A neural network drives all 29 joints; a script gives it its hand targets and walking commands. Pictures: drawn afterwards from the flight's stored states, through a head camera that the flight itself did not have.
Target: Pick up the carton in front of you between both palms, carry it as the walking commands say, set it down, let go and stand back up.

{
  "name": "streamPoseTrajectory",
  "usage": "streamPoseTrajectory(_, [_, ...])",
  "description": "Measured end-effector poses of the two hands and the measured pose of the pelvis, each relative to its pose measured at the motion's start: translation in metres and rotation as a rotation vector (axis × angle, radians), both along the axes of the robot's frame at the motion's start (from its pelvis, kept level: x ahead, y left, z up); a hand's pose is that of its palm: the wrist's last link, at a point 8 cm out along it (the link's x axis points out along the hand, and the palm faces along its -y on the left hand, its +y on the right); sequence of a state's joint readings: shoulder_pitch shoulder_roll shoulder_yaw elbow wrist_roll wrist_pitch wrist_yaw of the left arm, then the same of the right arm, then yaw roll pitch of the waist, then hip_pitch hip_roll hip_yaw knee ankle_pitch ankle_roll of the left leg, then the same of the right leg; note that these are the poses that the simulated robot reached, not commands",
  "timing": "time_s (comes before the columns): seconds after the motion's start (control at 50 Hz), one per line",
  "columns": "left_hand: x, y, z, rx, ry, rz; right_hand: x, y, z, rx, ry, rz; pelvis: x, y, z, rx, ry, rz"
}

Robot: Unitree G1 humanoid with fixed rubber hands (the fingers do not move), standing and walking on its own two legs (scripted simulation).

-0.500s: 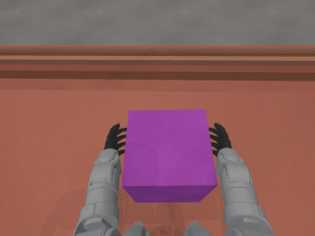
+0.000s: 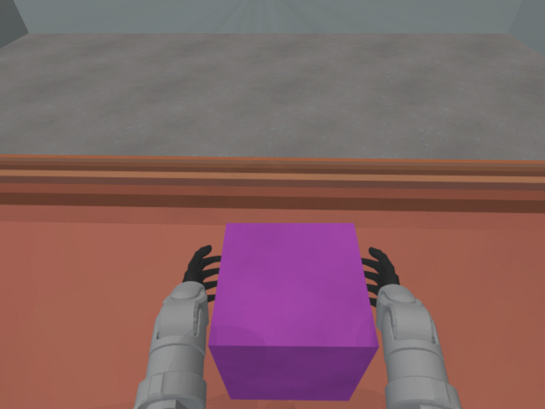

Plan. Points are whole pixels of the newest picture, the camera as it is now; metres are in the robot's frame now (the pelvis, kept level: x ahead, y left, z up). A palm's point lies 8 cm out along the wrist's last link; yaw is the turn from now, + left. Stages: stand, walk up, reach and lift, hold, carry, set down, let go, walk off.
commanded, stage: reach and lift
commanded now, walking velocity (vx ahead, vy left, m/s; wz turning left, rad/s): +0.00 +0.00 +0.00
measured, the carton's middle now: (289, 315) +0.30 +0.00 -0.05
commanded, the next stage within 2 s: hold in 0.82 s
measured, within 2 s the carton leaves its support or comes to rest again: neither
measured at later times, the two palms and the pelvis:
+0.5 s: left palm (195, 282) +0.31 +0.15 +0.04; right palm (387, 284) +0.31 -0.15 +0.04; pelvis +0.01 +0.00 +0.01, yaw +0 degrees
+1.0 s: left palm (190, 280) +0.30 +0.15 +0.06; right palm (391, 283) +0.30 -0.15 +0.06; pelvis +0.01 +0.00 +0.01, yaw +0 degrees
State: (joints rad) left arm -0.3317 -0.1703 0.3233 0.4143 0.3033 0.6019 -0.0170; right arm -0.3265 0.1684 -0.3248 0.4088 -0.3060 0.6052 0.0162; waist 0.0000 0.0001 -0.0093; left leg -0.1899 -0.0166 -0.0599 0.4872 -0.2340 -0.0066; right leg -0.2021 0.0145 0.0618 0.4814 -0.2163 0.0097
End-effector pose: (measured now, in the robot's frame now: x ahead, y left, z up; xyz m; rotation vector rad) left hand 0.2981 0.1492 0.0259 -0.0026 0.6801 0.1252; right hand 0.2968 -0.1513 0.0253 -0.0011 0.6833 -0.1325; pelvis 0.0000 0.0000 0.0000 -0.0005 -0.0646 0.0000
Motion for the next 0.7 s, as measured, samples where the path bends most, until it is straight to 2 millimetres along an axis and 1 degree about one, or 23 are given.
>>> streamPoseTrajectory(0.1, [-0.001, 0.0, 0.001, -0.001, -0.005, 0.005, 0.0, 0.0, 0.0, 0.004, -0.005, 0.001, -0.005, -0.001, 0.0, 0.0, -0.012, 0.0])
streamPoseTrajectory(0.2, [0.002, -0.001, 0.004, -0.002, -0.014, 0.008, 0.003, -0.001, 0.003, 0.007, -0.015, 0.002, -0.005, -0.002, 0.001, 0.001, -0.016, 0.0])
streamPoseTrajectory(0.48, [0.008, -0.001, 0.011, 0.024, -0.012, -0.008, 0.01, -0.001, 0.01, -0.019, -0.012, 0.022, 0.01, -0.004, 0.006, 0.0, -0.021, 0.002])
streamPoseTrajectory(0.7, [0.008, 0.0, 0.014, 0.034, -0.008, -0.017, 0.01, 0.0, 0.014, -0.029, -0.008, 0.029, 0.017, -0.003, 0.008, 0.0, -0.031, 0.003])
